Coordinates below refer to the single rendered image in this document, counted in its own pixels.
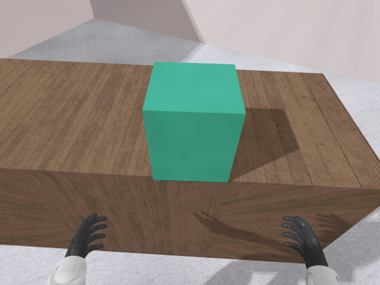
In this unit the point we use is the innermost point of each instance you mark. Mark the pedestal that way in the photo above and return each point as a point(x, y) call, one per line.
point(73, 143)

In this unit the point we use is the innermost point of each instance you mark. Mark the left robot forearm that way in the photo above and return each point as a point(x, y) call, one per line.
point(70, 270)

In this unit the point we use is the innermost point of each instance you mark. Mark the carton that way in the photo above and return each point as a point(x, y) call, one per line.
point(193, 116)

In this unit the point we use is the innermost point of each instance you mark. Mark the right robot forearm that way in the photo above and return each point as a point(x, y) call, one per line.
point(321, 275)

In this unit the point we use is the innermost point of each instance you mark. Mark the left robot hand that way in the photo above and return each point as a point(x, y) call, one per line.
point(80, 241)

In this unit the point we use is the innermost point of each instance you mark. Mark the right robot hand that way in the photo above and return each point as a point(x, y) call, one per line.
point(309, 248)

